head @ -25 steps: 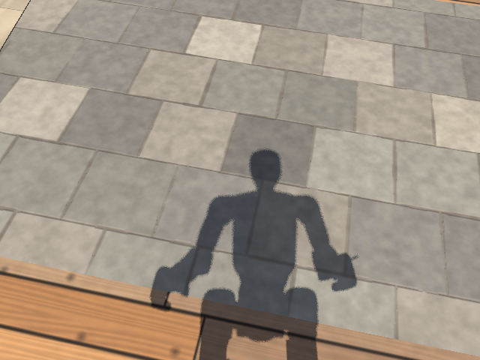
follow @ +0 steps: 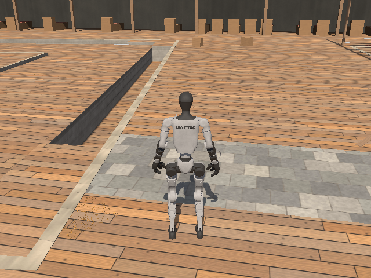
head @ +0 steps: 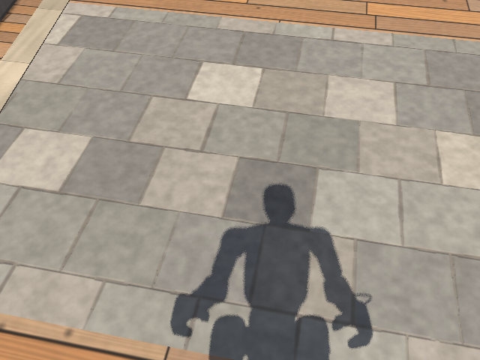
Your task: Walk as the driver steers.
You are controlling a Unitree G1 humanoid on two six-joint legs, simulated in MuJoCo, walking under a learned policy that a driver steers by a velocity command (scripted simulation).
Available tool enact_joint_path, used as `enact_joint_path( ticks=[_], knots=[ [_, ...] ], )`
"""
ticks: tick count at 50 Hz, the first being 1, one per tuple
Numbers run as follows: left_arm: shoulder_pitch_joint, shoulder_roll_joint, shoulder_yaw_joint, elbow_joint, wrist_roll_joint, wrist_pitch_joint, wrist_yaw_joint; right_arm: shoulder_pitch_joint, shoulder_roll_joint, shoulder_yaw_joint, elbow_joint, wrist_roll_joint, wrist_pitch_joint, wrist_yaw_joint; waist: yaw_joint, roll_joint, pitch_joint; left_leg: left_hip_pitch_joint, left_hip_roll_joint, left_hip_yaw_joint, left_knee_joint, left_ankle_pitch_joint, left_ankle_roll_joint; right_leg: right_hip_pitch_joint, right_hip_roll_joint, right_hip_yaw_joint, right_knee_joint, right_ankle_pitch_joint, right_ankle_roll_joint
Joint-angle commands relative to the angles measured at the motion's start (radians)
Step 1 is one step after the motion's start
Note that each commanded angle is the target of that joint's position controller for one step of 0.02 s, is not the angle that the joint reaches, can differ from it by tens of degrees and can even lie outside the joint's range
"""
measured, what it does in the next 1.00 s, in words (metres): walks ahead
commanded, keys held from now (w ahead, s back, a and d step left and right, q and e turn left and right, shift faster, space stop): no key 0.46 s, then w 0.54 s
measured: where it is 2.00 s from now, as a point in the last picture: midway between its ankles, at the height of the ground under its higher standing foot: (258, 271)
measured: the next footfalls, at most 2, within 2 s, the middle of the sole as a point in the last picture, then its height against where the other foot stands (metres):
left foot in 1.16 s outside the picture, level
right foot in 1.74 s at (297, 287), level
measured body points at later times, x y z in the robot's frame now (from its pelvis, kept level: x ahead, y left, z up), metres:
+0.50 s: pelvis +0.00 +0.00 +0.00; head +0.01 +0.00 +0.45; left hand +0.07 +0.26 -0.14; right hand +0.06 -0.26 -0.15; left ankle -0.01 +0.12 -0.73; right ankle +0.00 -0.13 -0.73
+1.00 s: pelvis +0.14 -0.03 +0.01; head +0.15 -0.04 +0.46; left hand +0.04 +0.20 -0.13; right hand +0.31 -0.27 -0.12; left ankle +0.28 +0.13 -0.68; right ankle +0.02 -0.12 -0.73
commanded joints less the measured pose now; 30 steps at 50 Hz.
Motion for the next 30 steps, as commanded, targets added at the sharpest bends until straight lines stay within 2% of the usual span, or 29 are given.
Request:
enact_joint_path(
  ticks=[1,11,23,24,25,26,27,28,30],
  knots=[
    [-0.006,0.124,0.030,-0.029,-0.001,-0.008,0.004,0.001,-0.100,-0.022,-0.018,0.003,-0.003,-0.007,0.001,0.003,-0.068,0.029,0.042,-0.043,-0.060,0.265,0.017,0.047,-0.040,0.038,-0.066,0.320,-0.035],
    [-0.012,0.116,0.032,0.048,-0.001,0.001,0.010,-0.008,-0.105,-0.022,0.059,0.003,0.005,-0.017,0.000,0.003,-0.039,0.032,0.044,-0.040,-0.082,0.232,0.014,0.056,-0.022,0.020,-0.092,0.273,-0.029],
    [0.002,0.107,0.028,0.128,-0.002,0.004,0.018,0.005,-0.088,-0.013,0.124,0.002,0.003,-0.021,0.001,0.004,-0.007,0.011,0.040,-0.035,-0.115,0.147,0.011,0.046,-0.010,0.009,-0.123,0.184,-0.022],
    [0.023,0.099,0.027,0.144,-0.003,0.006,0.019,0.027,-0.082,-0.012,0.138,0.003,0.004,-0.022,0.000,0.008,-0.028,0.018,0.031,-0.027,-0.123,0.037,0.016,0.052,0.004,-0.006,-0.122,0.078,-0.024],
    [0.029,0.105,0.030,0.151,-0.009,0.008,0.020,0.037,-0.095,-0.018,0.143,0.011,0.007,-0.024,-0.002,0.020,-0.011,-0.001,0.023,-0.027,-0.123,-0.141,0.032,0.025,0.027,-0.027,-0.098,-0.097,-0.033],
    [0.027,0.111,0.033,0.149,-0.013,0.007,0.022,0.039,-0.113,-0.024,0.140,0.017,0.008,-0.025,-0.005,0.037,0.026,-0.038,0.035,-0.052,-0.135,-0.320,0.055,-0.030,0.039,-0.035,-0.076,-0.260,-0.044],
    [0.015,0.111,0.034,0.141,-0.014,0.000,0.022,0.044,-0.122,-0.028,0.134,0.020,0.004,-0.027,-0.012,0.050,0.073,-0.074,0.064,-0.097,-0.163,-0.441,0.080,-0.089,0.038,-0.031,-0.055,-0.344,-0.054],
    [0.002,0.100,0.032,0.132,-0.015,-0.012,0.020,0.065,-0.132,-0.031,0.133,0.024,-0.006,-0.025,-0.021,0.075,0.103,-0.080,0.108,-0.164,-0.197,-0.503,0.109,-0.140,0.037,-0.032,-0.018,-0.345,-0.060],
    [-0.008,0.058,0.027,0.122,-0.022,-0.042,0.006,0.127,-0.174,-0.049,0.149,0.032,-0.030,-0.020,-0.033,0.178,0.105,-0.027,0.256,-0.372,-0.302,-0.571,0.192,-0.203,0.044,-0.081,0.153,-0.192,-0.055]
  ],
)
Keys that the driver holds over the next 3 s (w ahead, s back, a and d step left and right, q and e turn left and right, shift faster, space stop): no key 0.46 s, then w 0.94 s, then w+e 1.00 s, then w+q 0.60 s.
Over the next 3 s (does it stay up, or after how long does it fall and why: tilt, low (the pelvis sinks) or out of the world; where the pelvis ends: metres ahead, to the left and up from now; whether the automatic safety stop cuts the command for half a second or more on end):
stays up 1.19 -0.28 0.01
